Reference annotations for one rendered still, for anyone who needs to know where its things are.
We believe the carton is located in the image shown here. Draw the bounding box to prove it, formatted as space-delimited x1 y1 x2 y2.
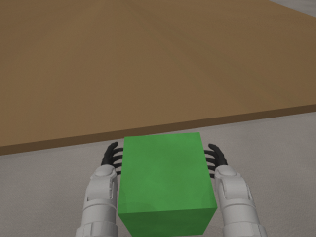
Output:
118 132 218 237

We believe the robot left forearm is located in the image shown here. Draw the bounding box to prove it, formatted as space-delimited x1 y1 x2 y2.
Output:
75 164 119 237

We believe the robot left hand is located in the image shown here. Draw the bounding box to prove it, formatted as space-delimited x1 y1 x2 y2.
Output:
101 142 123 175

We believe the robot right forearm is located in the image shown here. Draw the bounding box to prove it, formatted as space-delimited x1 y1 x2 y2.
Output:
214 165 268 237

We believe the robot right hand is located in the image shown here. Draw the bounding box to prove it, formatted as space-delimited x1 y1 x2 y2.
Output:
204 143 228 179

